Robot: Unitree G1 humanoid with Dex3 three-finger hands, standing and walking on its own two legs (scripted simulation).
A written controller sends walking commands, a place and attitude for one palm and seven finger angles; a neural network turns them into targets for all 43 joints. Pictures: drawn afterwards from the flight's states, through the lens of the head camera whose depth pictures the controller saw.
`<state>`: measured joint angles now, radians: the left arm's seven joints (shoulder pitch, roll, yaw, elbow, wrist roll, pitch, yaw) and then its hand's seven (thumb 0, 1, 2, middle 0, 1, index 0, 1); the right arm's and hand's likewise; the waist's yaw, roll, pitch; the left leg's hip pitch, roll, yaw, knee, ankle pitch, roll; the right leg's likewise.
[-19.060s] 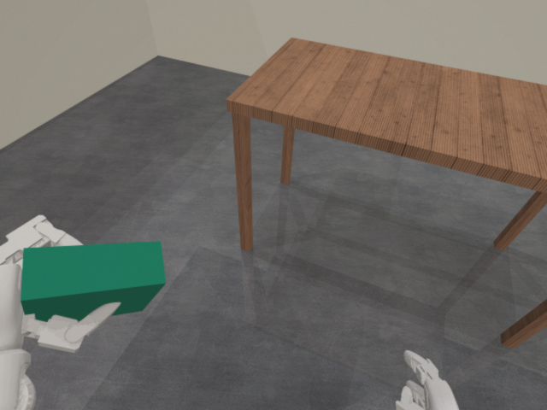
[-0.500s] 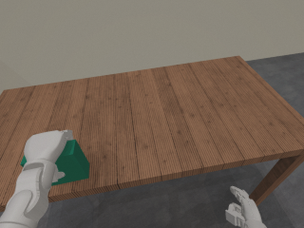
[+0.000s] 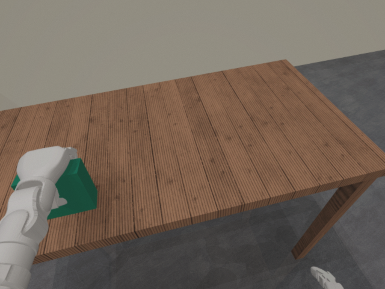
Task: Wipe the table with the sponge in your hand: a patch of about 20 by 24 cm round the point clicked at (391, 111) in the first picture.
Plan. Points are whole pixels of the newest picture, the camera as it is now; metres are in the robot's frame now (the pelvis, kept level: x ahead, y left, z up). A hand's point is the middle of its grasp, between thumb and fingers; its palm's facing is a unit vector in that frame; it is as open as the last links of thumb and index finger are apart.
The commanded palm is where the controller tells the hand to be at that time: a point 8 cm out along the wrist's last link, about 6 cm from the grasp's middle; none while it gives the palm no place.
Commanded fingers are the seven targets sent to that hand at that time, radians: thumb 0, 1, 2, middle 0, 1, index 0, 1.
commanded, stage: wipe forward along the first lane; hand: left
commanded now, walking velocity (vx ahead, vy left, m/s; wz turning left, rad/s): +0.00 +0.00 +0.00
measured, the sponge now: (63, 195) +0.28 +0.34 +0.03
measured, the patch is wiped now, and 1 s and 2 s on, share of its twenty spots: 0.05 0.40 0.60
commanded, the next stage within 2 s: slide across to the middle lane in 0.88 s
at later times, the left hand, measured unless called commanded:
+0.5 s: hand (57, 161) +0.35 +0.37 +0.07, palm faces -0.13 +0.00 -0.99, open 9.1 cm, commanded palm +0.35 +0.36 +0.10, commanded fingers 0.00 0.10 1.30 -1.20 -1.60 -1.20 -1.60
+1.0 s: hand (59, 143) +0.40 +0.39 +0.07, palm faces -0.14 +0.02 -0.99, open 9.0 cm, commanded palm +0.40 +0.36 +0.11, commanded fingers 0.00 0.10 1.30 -1.20 -1.60 -1.20 -1.60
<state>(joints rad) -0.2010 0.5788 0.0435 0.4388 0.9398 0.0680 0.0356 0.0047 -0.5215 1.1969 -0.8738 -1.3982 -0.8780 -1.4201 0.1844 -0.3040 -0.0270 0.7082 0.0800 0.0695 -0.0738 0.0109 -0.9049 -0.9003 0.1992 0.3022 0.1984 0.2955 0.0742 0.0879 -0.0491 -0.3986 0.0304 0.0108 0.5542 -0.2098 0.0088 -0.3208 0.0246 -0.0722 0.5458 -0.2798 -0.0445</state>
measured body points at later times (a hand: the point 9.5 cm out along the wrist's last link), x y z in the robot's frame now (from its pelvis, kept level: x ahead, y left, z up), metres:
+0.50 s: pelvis +0.00 +0.01 +0.00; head +0.02 -0.01 +0.45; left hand +0.35 +0.36 +0.12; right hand +0.12 -0.26 -0.13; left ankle +0.05 +0.13 -0.73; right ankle +0.00 -0.09 -0.73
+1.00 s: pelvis +0.00 +0.03 -0.01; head +0.05 +0.03 +0.44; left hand +0.40 +0.38 +0.12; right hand +0.09 -0.24 -0.13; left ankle +0.05 +0.13 -0.73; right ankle +0.00 -0.09 -0.73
